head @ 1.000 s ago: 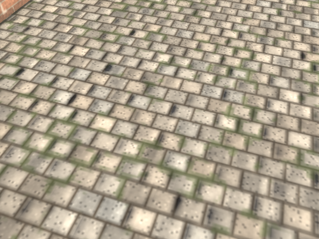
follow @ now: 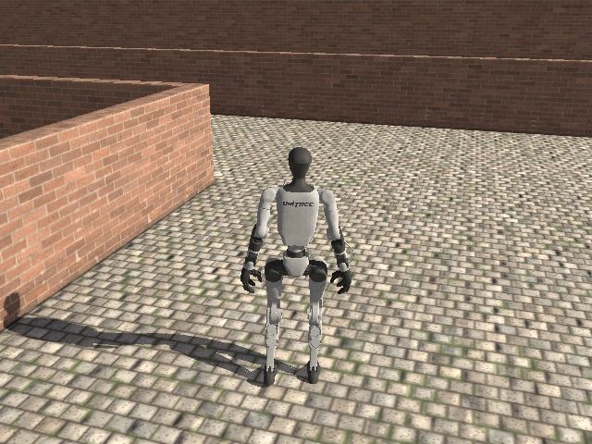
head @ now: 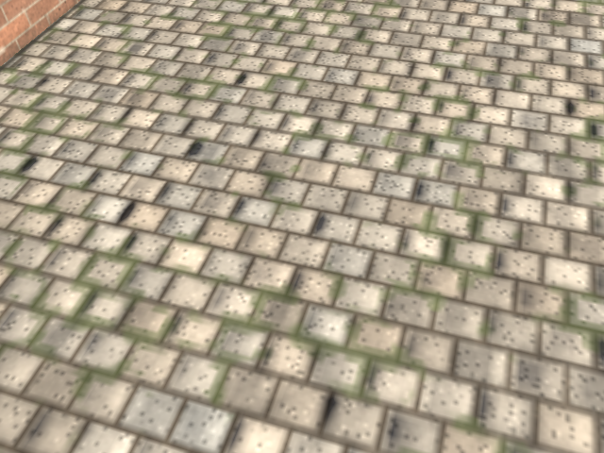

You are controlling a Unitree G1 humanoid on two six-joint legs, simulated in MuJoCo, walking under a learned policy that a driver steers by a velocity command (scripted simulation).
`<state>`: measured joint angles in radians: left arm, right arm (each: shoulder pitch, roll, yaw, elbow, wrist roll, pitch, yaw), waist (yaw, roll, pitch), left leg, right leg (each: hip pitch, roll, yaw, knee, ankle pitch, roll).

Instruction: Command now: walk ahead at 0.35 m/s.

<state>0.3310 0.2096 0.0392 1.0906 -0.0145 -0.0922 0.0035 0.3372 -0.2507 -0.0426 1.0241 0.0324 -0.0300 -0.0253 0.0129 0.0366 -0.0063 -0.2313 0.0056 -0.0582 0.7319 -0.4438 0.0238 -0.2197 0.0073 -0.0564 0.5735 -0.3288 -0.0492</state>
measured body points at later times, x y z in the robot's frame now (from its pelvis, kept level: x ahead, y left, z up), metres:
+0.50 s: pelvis +0.25 +0.04 -0.01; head +0.28 +0.04 +0.44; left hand +0.18 +0.29 -0.15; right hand +0.44 -0.21 -0.11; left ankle +0.35 +0.12 -0.73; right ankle +0.04 -0.10 -0.64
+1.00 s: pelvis +0.54 -0.02 -0.01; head +0.58 -0.03 +0.43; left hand +0.77 +0.20 -0.11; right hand +0.50 -0.29 -0.16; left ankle +0.36 +0.12 -0.70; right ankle +0.65 -0.11 -0.73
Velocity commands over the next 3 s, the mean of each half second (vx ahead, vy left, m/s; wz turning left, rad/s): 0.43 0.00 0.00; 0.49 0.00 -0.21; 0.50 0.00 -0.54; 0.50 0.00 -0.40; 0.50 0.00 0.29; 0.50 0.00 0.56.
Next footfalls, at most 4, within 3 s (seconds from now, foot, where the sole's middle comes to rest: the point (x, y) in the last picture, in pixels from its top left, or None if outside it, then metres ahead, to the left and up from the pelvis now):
0.42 left None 0.39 0.13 -0.77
0.96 right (386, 386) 0.69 -0.12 -0.77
1.46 left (332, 277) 1.01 0.00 -0.77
1.96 right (465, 250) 1.10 -0.38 -0.77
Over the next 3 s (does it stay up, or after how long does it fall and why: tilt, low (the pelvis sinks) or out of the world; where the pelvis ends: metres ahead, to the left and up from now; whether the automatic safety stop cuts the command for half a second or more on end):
stays up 1.56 -0.45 -0.01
